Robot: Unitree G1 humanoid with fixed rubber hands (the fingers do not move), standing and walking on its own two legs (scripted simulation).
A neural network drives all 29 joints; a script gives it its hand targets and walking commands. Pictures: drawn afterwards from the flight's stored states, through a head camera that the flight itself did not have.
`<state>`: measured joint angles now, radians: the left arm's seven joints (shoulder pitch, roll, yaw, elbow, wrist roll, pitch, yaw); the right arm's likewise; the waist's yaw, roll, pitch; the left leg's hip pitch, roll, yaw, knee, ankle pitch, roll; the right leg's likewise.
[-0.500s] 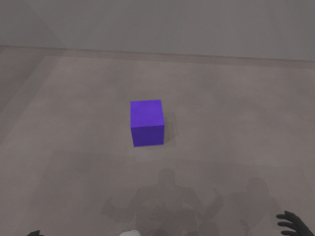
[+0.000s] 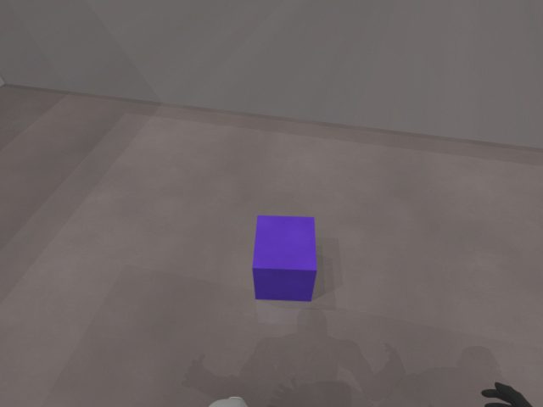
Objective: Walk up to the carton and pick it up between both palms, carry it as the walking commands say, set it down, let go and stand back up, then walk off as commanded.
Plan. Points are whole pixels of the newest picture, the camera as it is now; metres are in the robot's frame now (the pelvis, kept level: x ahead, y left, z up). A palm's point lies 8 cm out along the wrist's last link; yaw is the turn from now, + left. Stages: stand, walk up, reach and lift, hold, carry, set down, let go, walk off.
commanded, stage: walk up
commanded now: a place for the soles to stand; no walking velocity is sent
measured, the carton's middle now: (284, 258) +0.74 +0.03 -0.63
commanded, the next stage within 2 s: none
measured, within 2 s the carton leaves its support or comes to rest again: neither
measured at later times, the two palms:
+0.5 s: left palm (89, 331) +0.23 +0.33 -0.06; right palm (516, 388) +0.21 -0.34 -0.09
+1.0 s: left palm (118, 305) +0.28 +0.31 -0.08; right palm (486, 307) +0.32 -0.32 -0.07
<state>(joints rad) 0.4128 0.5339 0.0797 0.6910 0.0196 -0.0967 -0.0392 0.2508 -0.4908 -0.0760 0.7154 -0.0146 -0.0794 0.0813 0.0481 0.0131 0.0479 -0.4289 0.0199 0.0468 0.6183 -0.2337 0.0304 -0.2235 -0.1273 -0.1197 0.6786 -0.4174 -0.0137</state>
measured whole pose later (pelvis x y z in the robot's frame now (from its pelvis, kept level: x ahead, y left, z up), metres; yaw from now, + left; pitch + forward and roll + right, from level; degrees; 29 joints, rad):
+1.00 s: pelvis +0.18 +0.00 +0.02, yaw -1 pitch -2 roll +0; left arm 0.11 0.42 0.00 1.03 -0.01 -0.04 0.00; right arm 0.02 -0.42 -0.01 1.01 0.00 -0.04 0.00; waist 0.02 -0.01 0.04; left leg -0.21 0.02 0.02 0.51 -0.27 0.00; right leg -0.22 -0.04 0.00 0.51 -0.25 0.02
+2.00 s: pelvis +0.30 +0.04 +0.02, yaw +1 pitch -2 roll +0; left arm 0.07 0.42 0.02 0.97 -0.01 0.00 -0.02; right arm 0.11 -0.42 -0.01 0.97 0.00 -0.05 -0.02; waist 0.00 -0.01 0.05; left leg -0.20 0.02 0.06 0.52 -0.29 -0.01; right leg -0.25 -0.03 -0.02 0.54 -0.25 0.01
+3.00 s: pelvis +0.30 +0.01 +0.02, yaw -1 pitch -1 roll +1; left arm 0.08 0.43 0.07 0.91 0.02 0.05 -0.06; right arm 0.19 -0.44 -0.03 0.95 -0.03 -0.04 -0.03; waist -0.01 -0.02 0.05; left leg -0.18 0.08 0.07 0.47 -0.27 -0.05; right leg -0.25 0.03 -0.01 0.50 -0.24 -0.04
